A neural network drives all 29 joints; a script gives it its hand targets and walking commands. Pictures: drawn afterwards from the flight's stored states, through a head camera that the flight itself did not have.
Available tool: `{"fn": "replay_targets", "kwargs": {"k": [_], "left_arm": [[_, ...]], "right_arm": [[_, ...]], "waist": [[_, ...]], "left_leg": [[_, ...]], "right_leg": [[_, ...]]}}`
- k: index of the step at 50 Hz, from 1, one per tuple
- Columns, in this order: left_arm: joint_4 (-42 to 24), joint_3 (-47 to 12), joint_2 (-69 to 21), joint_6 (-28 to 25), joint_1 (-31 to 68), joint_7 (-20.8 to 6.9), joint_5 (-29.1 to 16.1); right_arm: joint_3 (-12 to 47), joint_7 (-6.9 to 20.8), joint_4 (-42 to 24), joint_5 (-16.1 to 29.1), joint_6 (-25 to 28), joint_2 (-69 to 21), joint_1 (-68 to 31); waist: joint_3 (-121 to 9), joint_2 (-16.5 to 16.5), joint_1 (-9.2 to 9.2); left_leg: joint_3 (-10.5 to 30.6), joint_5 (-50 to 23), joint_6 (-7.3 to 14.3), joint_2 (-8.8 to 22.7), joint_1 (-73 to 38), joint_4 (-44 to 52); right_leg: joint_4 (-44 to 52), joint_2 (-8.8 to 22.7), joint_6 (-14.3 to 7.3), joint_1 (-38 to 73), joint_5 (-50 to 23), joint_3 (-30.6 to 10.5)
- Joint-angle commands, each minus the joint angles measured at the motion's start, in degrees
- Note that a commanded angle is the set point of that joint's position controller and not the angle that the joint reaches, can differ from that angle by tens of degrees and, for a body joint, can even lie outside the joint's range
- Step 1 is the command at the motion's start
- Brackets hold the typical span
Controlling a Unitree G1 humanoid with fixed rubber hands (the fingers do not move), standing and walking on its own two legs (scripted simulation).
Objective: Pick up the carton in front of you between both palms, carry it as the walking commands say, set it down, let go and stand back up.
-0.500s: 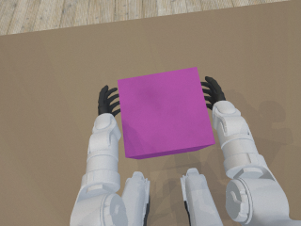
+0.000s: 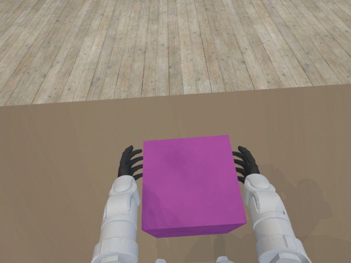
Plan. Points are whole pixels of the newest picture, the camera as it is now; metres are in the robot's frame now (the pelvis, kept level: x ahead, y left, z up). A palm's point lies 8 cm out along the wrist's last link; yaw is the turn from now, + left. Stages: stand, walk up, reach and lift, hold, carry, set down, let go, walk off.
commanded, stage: reach and lift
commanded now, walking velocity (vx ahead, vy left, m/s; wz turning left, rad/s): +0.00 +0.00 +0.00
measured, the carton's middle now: (189, 191) +0.33 +0.00 -0.11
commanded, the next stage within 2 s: hold in 1.34 s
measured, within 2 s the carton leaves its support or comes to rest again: neither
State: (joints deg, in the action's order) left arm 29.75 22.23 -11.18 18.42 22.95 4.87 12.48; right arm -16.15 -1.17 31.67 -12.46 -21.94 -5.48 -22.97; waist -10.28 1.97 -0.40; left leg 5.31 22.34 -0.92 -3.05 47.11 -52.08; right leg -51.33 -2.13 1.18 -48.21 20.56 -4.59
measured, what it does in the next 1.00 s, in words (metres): rises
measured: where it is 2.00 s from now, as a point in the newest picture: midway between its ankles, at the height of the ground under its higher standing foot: outside the picture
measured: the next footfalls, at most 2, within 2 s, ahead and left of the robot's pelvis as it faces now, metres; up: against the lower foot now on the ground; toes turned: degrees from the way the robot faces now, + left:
none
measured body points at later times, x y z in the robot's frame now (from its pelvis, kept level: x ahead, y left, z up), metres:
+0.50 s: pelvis +0.01 +0.00 +0.05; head -0.03 +0.00 +0.50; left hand +0.32 +0.15 +0.08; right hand +0.31 -0.15 +0.06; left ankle +0.02 +0.13 -0.69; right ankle +0.04 -0.13 -0.69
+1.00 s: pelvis +0.02 -0.01 +0.06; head -0.01 -0.01 +0.51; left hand +0.33 +0.15 +0.09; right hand +0.32 -0.15 +0.08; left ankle +0.02 +0.13 -0.69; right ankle +0.04 -0.13 -0.69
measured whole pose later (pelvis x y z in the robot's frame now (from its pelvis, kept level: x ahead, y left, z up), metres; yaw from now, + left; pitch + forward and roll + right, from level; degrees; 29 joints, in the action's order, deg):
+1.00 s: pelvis +0.02 -0.01 +0.06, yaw +1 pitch -4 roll +0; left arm 21.5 17.6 -9.7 34.9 18.8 -0.1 18.4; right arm -13.5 -0.6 19.8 -16.9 -38.7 -9.1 -16.5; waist 0.2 0.6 0.1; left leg 6.6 12.5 -1.0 -1.0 6.3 -23.3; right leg -22.3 -1.7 0.3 -7.0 10.8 -4.1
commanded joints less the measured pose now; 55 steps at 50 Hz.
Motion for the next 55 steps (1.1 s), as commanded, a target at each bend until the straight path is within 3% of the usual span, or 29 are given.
{"fn": "replay_targets", "kwargs": {"k": [1, 11, 18, 23, 34, 46, 55], "left_arm": [[4.9, -37.2, -59.0, 4.5, 21.7, -16.3, -8.2], [0.9, -38.1, -58.7, 11.8, 14.4, -17.4, -8.4], [2.2, -32.8, -56.2, 15.1, 16.3, -18.6, -6.4], [2.1, -31.4, -57.1, 14.7, 22.7, -19.4, -6.3], [2.4, -31.3, -54.9, 15.3, 24.3, -20.8, -5.9], [-4.6, -34.5, -52.6, 16.6, 19.4, -20.6, -7.2], [-8.2, -36.4, -52.9, 18.0, 15.7, -20.0, -8.5]], "right_arm": [[33.7, 13.6, -5.1, 9.5, 0.6, -57.8, -28.8], [33.9, 15.0, -11.0, 10.8, -6.5, -55.9, -23.1], [29.1, 15.9, -9.9, 8.6, -10.3, -54.5, -25.3], [28.9, 16.7, -10.6, 8.8, -10.1, -56.0, -32.0], [29.7, 15.3, -10.7, 8.0, -11.4, -58.2, -31.8], [32.2, 14.2, -15.5, 10.2, -13.1, -58.6, -25.1], [33.7, 14.2, -19.7, 10.7, -14.2, -56.6, -22.4]], "waist": [[-23.2, -2.7, 0.98], [-10.4, -0.2, 1.34], [0.3, 0.2, 0.71], [-1.0, -1.0, 0.12], [-3.8, -3.2, 0.21], [-5.1, -2.2, 0.44], [-4.6, -2.1, 0.85]], "left_leg": [[-0.1, -20.1, 0.1, -3.8, -20.8, 14.4], [0.7, -24.8, -0.4, -2.0, -35.6, 26.9], [-0.3, -13.9, 0.0, -1.3, -35.4, 31.3], [-0.9, -8.9, 0.9, -1.0, -35.5, 30.9], [-2.0, -10.7, 1.4, -2.0, -36.6, 31.0], [-1.7, -19.6, 0.9, -2.9, -39.8, 32.1], [-0.9, -24.0, 0.3, -2.8, -42.7, 32.9]], "right_leg": [[12.9, -4.4, -1.5, 29.5, -20.6, 0.4], [25.2, -3.5, -1.8, 40.5, -21.0, 0.4], [28.8, -3.3, -2.1, 41.2, -11.6, 1.5], [28.2, -3.1, -2.0, 41.4, -7.7, 1.8], [29.8, -2.6, -0.8, 45.8, -10.9, 1.0], [31.2, -2.4, 0.0, 50.5, -21.9, 0.5], [31.8, -3.3, -0.5, 50.9, -23.9, 0.7]]}}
